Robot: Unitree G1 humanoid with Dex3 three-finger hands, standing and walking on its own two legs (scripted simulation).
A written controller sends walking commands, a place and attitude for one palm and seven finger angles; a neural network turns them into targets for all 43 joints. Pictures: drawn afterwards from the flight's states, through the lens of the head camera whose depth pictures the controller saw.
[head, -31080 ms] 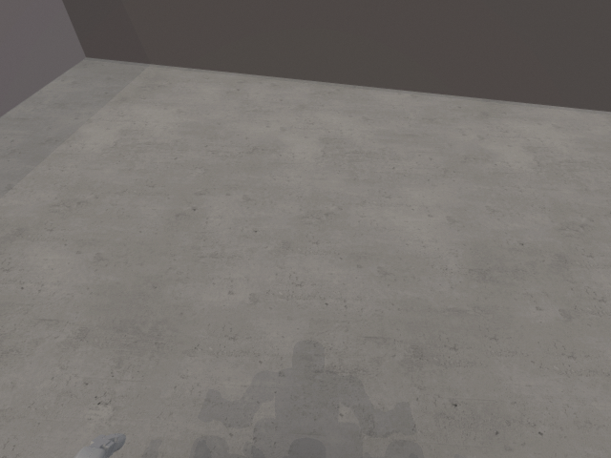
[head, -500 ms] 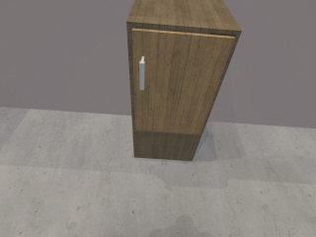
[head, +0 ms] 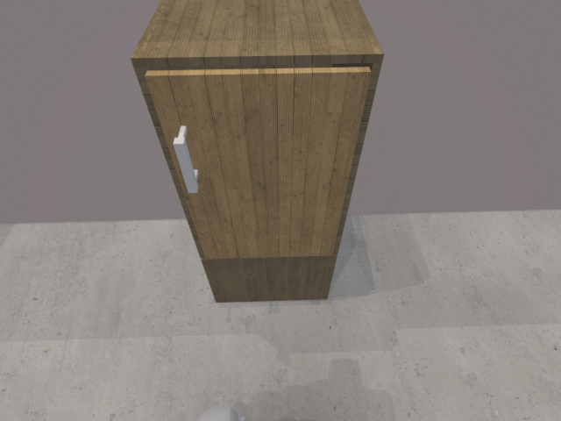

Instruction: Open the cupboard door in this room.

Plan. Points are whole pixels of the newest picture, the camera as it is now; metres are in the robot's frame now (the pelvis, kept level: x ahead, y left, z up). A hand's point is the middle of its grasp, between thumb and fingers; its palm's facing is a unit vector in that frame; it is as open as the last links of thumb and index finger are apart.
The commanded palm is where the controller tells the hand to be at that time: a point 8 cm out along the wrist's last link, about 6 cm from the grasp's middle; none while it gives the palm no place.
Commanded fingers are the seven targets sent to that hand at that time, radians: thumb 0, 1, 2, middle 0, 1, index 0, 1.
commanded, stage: come to a stop and stand still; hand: left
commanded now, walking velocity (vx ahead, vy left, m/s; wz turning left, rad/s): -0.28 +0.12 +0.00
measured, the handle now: (188, 160) +0.58 +0.22 +0.01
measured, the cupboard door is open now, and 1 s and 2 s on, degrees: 0 0 0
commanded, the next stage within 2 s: look again from close up in 1.50 s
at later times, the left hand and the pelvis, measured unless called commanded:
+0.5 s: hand out of the picture +0.04 +0.19 -0.17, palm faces +0.03 -0.96 -0.27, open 7.4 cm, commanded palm none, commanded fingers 0.00 0.90 0.90 -0.20 -0.30 -0.20 -0.30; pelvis +0.01 -0.01 +0.00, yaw -1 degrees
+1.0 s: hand out of the picture -0.01 +0.18 -0.18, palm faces +0.10 -0.97 -0.21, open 7.3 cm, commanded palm none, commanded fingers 0.00 0.90 0.90 -0.20 -0.30 -0.20 -0.30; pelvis -0.01 -0.01 +0.00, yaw +1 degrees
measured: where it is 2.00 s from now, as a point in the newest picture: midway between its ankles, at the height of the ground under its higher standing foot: outside the picture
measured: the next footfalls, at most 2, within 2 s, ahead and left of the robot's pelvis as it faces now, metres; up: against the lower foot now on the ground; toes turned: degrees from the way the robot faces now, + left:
left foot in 0.12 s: +0.12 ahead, +0.12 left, +0.00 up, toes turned +6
right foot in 0.54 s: +0.04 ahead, -0.15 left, +0.00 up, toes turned -4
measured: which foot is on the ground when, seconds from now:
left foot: up 0.00-0.10, down 0.12-0.56, up 0.58-0.94, down 0.96-1.00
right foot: down 0.00-0.20, up 0.22-0.52, down 0.54-1.00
